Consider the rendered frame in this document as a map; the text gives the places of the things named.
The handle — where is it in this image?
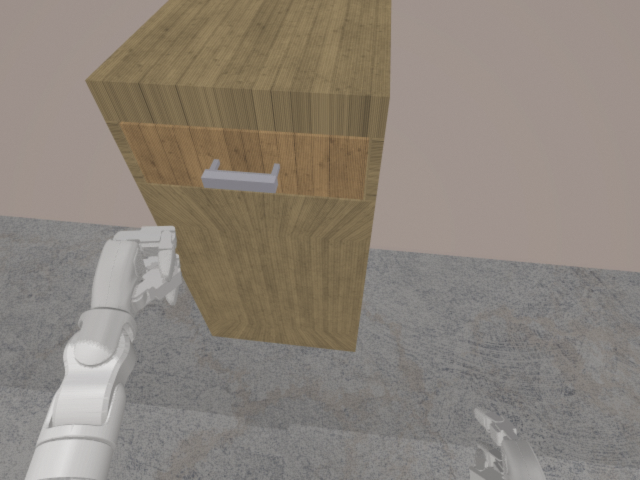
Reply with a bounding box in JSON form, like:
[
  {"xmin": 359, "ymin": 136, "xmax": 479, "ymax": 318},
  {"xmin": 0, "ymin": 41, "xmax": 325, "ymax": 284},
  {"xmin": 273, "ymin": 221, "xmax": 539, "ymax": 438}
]
[{"xmin": 201, "ymin": 159, "xmax": 280, "ymax": 193}]

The robot left hand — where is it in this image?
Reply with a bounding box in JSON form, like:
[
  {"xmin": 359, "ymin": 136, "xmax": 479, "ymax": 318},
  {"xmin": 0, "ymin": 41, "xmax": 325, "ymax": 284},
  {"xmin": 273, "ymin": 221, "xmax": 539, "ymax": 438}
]
[{"xmin": 91, "ymin": 226, "xmax": 182, "ymax": 318}]

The drawer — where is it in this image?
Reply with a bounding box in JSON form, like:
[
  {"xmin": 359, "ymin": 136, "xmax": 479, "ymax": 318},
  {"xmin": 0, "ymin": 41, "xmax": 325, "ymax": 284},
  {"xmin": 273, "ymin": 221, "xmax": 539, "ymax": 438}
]
[{"xmin": 120, "ymin": 122, "xmax": 369, "ymax": 200}]

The left robot forearm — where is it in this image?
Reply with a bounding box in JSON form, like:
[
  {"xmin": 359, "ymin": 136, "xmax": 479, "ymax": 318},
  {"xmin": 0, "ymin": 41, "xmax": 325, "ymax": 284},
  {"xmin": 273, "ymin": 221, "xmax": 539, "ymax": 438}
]
[{"xmin": 25, "ymin": 307, "xmax": 137, "ymax": 480}]

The cabinet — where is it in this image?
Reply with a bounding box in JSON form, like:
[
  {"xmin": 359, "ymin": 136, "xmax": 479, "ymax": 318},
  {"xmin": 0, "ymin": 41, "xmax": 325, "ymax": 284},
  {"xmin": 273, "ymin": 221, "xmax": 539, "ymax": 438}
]
[{"xmin": 85, "ymin": 0, "xmax": 391, "ymax": 352}]

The robot right hand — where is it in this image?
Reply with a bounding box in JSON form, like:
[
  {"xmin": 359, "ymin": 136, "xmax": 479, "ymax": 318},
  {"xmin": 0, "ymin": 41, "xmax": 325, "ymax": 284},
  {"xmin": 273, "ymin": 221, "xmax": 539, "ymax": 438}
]
[{"xmin": 469, "ymin": 406, "xmax": 546, "ymax": 480}]

